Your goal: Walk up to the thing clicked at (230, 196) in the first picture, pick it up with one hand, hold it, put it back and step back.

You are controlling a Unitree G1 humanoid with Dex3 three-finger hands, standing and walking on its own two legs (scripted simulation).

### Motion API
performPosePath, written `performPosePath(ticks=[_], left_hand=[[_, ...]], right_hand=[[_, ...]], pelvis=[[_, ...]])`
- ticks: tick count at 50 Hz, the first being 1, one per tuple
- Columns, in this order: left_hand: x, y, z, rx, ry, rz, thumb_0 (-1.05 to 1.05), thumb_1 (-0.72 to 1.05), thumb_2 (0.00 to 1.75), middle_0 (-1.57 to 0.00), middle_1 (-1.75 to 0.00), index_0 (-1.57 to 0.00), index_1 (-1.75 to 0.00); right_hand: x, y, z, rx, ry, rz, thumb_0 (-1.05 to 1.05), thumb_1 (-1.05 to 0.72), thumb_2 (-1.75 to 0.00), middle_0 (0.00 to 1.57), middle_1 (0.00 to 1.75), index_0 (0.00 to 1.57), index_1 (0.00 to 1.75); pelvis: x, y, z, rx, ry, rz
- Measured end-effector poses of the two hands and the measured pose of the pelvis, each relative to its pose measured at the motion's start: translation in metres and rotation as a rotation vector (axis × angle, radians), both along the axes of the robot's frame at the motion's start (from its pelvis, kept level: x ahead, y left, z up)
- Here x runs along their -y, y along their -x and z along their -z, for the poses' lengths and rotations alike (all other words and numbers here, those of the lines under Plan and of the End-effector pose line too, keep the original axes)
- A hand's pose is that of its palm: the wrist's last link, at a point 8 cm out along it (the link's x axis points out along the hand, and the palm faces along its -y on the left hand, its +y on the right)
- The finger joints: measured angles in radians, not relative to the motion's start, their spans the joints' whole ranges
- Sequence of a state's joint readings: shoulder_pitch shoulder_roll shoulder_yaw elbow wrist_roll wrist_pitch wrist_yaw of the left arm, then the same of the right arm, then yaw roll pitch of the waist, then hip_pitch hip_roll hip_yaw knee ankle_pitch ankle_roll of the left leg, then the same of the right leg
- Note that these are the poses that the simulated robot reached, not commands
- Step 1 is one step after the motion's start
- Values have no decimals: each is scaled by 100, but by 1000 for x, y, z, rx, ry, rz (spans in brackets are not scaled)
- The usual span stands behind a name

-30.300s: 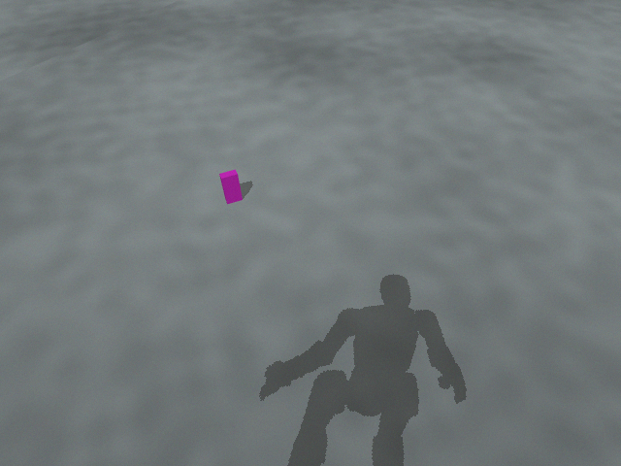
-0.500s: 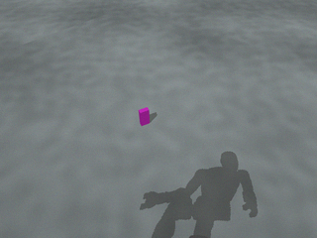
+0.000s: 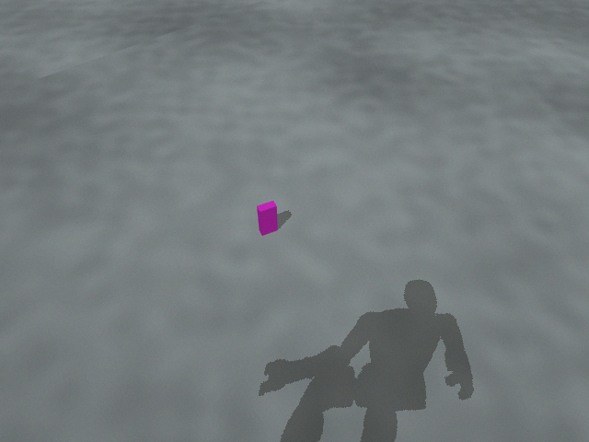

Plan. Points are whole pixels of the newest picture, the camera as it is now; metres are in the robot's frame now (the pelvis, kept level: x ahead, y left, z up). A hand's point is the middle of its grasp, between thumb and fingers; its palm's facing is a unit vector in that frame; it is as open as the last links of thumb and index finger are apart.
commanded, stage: step back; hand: left
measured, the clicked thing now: (267, 218) +1.04 +0.17 -0.69
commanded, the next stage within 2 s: stand in 0.26 s
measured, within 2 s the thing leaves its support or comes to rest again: neither
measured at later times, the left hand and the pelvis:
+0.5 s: hand out of the picture +0.12 +0.24 -0.14, palm faces -0.01 -0.94 -0.33, open 7.4 cm; pelvis +0.01 -0.01 +0.01, yaw +0 degrees
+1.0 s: hand out of the picture +0.06 +0.24 -0.14, palm faces -0.01 -0.94 -0.35, open 7.4 cm; pelvis -0.01 -0.01 +0.02, yaw +0 degrees
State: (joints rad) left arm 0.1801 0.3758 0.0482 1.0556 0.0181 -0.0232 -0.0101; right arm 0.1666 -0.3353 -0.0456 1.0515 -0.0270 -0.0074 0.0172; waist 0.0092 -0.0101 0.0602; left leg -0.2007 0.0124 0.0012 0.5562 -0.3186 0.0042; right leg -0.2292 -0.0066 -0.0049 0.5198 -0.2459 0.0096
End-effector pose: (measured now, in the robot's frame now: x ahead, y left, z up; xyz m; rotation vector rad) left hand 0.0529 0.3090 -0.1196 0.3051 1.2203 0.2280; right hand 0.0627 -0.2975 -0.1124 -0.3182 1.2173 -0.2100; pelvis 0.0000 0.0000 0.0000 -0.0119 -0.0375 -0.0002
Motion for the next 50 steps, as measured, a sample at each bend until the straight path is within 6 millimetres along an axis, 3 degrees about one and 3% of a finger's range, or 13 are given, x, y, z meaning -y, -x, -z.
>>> performPosePath(ticks=[11, 19, 29, 50], left_hand=[[6, -57, -12, 87, -21, 43, 1, 90, 90, -20, -30, -20, -30], [17, -71, -17, 94, 1, 47, 1, 90, 90, -20, -30, -20, -30], [27, -51, -14, 39, 26, 41, 1, 90, 90, -20, -30, -20, -30], [23, 4, -17, -36, 0, 4, 1, 90, 90, -20, -30, -20, -30]], right_hand=[[-4, -38, 6, 54, -27, 8, 1, -90, -89, 20, 30, 20, 30], [-3, -47, -2, 62, -29, 1, 1, -90, -89, 20, 30, 20, 30], [3, -39, -10, 43, -19, -4, 1, -90, -89, 20, 30, 20, 30], [10, 2, -3, -24, -36, -6, 1, -90, -90, 20, 30, 20, 30]], pelvis=[[1, -14, 0, -2, -10, 3], [2, -17, -7, 4, -14, -2], [8, -9, -14, 8, -14, -4], [15, 8, -15, 6, -14, -8]])
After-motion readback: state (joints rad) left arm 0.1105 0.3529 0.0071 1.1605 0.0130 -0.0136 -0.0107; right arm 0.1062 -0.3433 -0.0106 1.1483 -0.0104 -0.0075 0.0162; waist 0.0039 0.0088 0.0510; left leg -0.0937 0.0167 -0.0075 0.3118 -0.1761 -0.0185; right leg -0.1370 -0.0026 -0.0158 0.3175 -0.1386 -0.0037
